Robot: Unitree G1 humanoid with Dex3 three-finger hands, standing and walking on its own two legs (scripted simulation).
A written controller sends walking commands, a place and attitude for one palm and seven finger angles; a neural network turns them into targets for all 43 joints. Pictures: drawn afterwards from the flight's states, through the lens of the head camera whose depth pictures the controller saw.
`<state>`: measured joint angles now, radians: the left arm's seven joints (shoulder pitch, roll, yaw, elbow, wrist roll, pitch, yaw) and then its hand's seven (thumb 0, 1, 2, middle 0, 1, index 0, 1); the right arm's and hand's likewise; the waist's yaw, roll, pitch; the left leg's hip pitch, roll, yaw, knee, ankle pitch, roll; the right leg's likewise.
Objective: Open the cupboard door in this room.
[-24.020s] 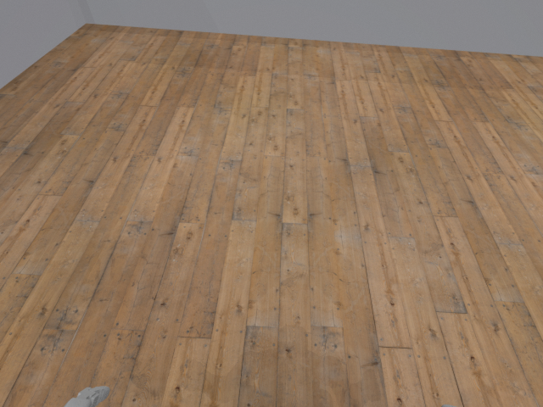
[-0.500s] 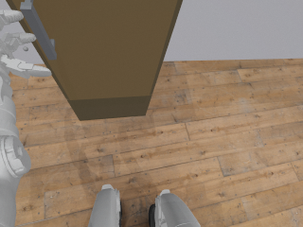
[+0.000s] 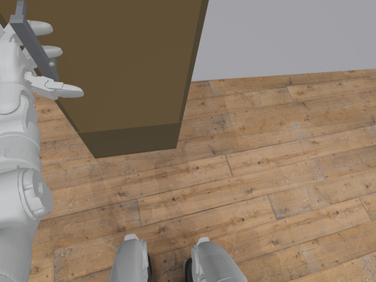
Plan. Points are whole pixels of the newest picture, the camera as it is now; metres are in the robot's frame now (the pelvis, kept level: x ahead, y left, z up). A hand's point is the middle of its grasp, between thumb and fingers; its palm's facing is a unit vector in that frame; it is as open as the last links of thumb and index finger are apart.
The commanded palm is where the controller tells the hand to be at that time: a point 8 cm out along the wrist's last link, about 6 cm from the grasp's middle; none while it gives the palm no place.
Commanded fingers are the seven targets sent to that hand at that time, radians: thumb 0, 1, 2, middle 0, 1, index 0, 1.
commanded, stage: slide the fingers in behind the handle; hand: left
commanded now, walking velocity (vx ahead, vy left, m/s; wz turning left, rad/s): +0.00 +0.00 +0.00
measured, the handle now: (39, 46) +0.58 +0.25 +0.07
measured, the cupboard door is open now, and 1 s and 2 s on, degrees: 0 0 26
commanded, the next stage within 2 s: close the thumb around the handle in 0.42 s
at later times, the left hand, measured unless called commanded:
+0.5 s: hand (51, 65) +0.53 +0.22 +0.07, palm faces +0.10 -1.00 +0.00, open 13.8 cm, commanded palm +0.51 +0.25 +0.07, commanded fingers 0.00 -0.50 0.30 -0.30 -1.20 -0.30 -1.20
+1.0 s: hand (54, 66) +0.53 +0.22 +0.07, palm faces +0.09 -1.00 -0.01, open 7.9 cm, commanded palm +0.51 +0.25 +0.07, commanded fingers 0.00 0.90 0.90 -0.40 -1.35 -0.40 -1.35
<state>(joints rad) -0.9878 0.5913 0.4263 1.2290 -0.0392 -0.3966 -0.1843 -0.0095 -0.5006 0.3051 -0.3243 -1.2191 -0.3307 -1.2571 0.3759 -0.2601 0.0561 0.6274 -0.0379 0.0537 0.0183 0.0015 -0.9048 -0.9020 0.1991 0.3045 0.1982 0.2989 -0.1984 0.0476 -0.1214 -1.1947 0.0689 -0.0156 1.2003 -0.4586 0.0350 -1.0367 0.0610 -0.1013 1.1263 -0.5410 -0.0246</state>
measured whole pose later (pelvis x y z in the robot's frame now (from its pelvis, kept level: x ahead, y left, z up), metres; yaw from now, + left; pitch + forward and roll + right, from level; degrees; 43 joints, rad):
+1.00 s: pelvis +0.00 +0.01 +0.00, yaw -1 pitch +26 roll -5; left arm -0.96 0.57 0.44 1.21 -0.07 -0.40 -0.21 0.00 0.37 0.68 -0.36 -1.29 -0.37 -1.30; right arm 0.38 -0.26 0.05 0.64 -0.03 0.08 0.01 0.00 -0.90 -0.90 0.20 0.30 0.20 0.30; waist -0.19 0.05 -0.12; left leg -1.18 0.07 0.00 1.19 -0.46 0.04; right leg -1.03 0.06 -0.08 1.12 -0.54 -0.01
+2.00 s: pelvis +0.03 +0.00 +0.03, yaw +1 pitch +19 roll -2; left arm -0.25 0.02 0.12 0.45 -0.07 -0.38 0.35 0.00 0.74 0.77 -0.35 -1.35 -0.39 -1.35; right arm 0.25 -0.22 -0.01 0.54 -0.05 0.07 0.08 0.01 -0.91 -0.90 0.20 0.30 0.20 0.30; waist -0.04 0.04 -0.18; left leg -0.94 0.04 0.04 1.08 -0.47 0.03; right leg -0.82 0.03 -0.04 1.05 -0.57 -0.02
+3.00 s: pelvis +0.02 -0.06 +0.03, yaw +5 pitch +15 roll +2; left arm 0.03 -0.11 -0.16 0.28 0.08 -0.33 0.56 0.00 -0.37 0.36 -0.30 -1.15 -0.34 -1.15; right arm 0.22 -0.19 -0.01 0.60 -0.08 0.01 0.01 0.01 -0.91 -0.90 0.20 0.30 0.20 0.30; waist -0.01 0.03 -0.18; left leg -0.87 0.02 -0.01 1.02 -0.42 -0.04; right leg -0.76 0.02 -0.10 1.08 -0.59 -0.09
